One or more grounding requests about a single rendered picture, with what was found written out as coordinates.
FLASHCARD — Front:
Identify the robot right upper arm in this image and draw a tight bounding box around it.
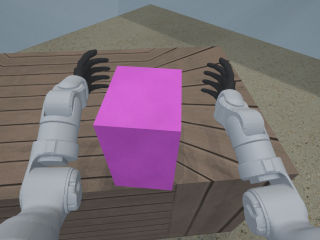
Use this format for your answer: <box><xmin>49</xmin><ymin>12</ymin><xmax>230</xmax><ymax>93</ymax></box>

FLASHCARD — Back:
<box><xmin>242</xmin><ymin>183</ymin><xmax>320</xmax><ymax>240</ymax></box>

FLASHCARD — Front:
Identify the robot left upper arm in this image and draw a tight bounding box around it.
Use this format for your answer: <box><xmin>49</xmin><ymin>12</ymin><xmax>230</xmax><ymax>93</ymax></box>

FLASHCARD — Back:
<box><xmin>0</xmin><ymin>167</ymin><xmax>82</xmax><ymax>240</ymax></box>

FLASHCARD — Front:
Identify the left robot hand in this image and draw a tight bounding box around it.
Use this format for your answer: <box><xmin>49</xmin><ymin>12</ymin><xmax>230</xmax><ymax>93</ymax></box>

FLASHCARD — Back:
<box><xmin>73</xmin><ymin>49</ymin><xmax>110</xmax><ymax>94</ymax></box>

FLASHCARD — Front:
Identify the left robot forearm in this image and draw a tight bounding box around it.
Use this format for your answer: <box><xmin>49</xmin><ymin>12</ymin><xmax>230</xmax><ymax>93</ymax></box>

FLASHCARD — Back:
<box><xmin>19</xmin><ymin>75</ymin><xmax>89</xmax><ymax>210</ymax></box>

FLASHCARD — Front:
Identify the right robot hand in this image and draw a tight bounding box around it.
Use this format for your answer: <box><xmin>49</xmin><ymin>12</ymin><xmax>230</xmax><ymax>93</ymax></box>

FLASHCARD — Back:
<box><xmin>201</xmin><ymin>57</ymin><xmax>236</xmax><ymax>101</ymax></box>

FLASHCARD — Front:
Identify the right robot forearm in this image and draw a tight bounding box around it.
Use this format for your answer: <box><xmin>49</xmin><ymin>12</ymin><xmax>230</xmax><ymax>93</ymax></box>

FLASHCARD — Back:
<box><xmin>213</xmin><ymin>89</ymin><xmax>309</xmax><ymax>220</ymax></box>

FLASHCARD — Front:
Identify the pedestal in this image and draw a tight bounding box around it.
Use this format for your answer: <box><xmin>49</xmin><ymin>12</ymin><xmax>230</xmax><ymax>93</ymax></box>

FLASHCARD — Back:
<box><xmin>0</xmin><ymin>46</ymin><xmax>299</xmax><ymax>240</ymax></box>

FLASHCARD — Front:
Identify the carton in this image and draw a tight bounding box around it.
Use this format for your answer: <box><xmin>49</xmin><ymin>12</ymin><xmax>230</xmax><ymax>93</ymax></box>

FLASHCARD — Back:
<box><xmin>93</xmin><ymin>66</ymin><xmax>182</xmax><ymax>191</ymax></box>

